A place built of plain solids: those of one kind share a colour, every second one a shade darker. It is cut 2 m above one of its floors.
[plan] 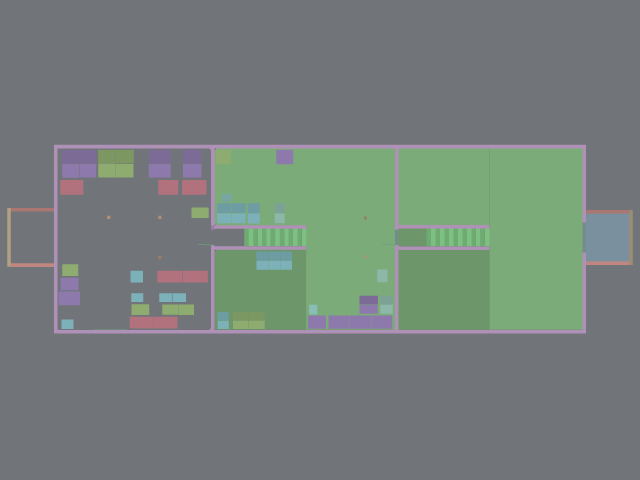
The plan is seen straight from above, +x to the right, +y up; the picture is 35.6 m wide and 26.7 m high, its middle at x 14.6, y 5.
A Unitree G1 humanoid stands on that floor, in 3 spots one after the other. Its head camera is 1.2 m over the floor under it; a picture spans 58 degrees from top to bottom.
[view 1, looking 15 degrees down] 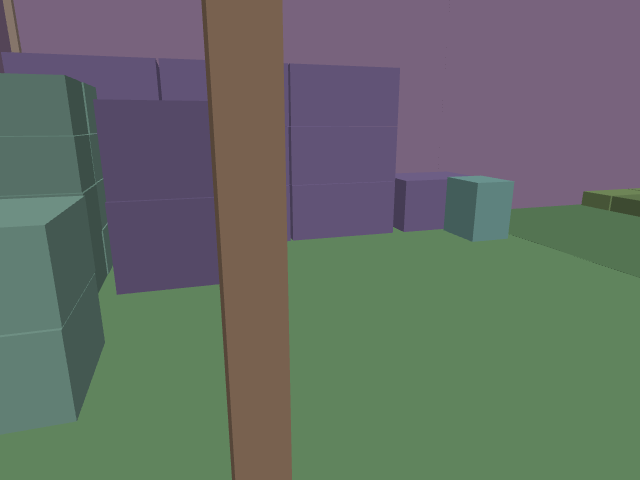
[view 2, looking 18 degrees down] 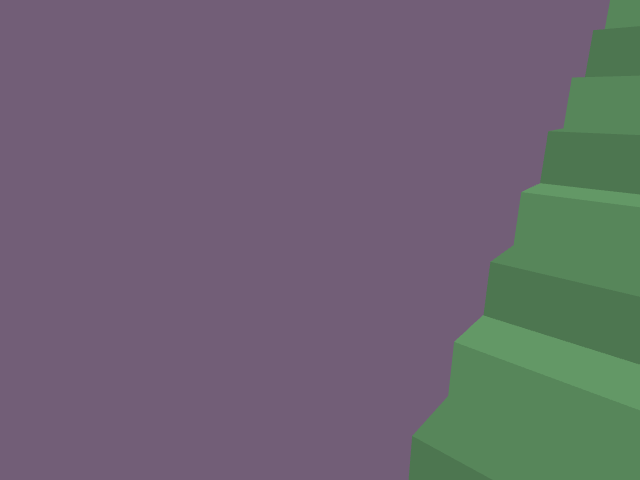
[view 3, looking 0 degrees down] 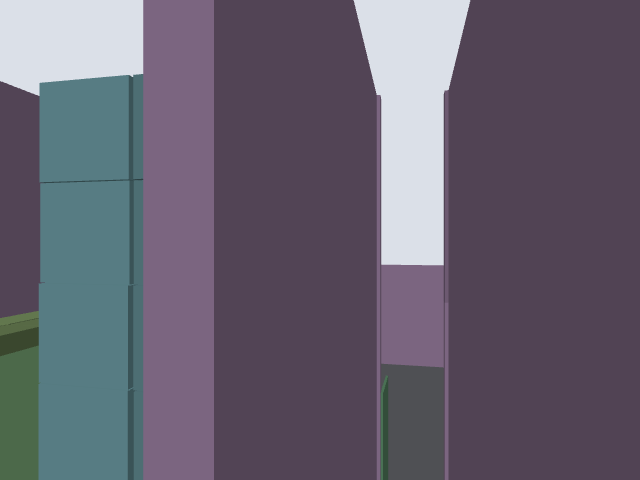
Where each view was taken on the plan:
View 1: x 17.27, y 5.14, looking -107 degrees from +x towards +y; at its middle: raised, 4.64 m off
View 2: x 19.53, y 5.14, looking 41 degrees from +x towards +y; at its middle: wall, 0.80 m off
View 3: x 14.84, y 5.14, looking -168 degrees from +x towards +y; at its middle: wall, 2.33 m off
